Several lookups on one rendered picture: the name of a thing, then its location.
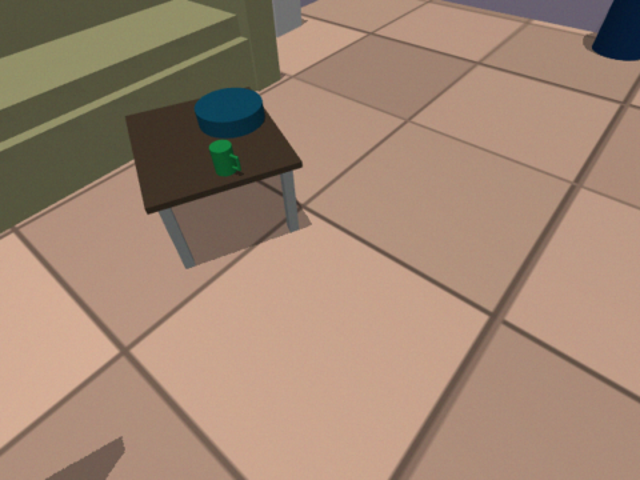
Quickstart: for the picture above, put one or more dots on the coffee table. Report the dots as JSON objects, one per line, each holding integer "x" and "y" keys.
{"x": 174, "y": 164}

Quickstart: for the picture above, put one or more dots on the sofa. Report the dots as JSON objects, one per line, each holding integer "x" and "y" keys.
{"x": 71, "y": 70}

